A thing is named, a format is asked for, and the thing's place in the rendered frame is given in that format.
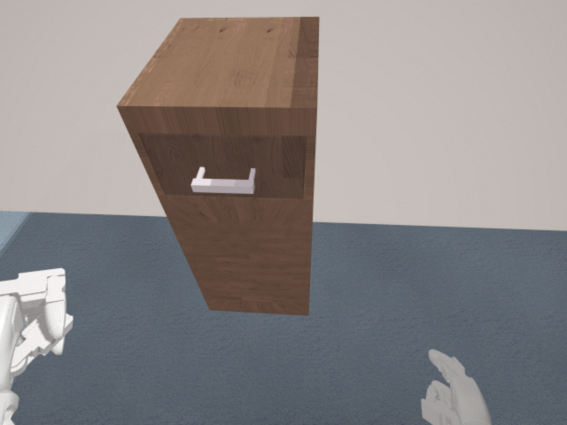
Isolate drawer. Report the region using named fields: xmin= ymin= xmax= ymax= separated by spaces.
xmin=141 ymin=133 xmax=306 ymax=199

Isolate left robot hand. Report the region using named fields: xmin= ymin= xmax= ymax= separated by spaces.
xmin=0 ymin=268 xmax=73 ymax=390

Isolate left robot forearm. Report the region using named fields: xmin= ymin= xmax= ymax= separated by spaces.
xmin=0 ymin=390 xmax=19 ymax=425

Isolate cabinet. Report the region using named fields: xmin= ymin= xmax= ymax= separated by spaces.
xmin=116 ymin=17 xmax=319 ymax=316

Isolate right robot hand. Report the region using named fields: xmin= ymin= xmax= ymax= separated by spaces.
xmin=421 ymin=350 xmax=492 ymax=425

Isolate handle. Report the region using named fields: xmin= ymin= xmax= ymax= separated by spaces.
xmin=191 ymin=167 xmax=256 ymax=194

